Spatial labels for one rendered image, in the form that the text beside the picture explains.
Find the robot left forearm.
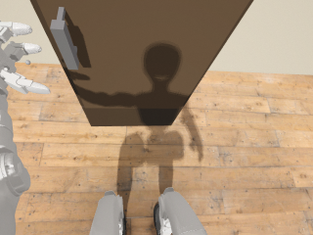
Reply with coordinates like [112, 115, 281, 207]
[0, 83, 18, 155]

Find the handle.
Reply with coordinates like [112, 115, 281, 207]
[50, 7, 79, 70]

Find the left robot hand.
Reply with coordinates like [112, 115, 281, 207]
[0, 21, 51, 95]

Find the cupboard door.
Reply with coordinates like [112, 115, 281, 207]
[36, 0, 250, 109]

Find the robot right thigh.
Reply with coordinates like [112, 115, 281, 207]
[158, 191, 207, 235]

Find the robot left upper arm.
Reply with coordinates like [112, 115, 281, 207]
[0, 152, 31, 235]

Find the robot right shin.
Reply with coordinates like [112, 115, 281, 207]
[158, 187, 174, 235]

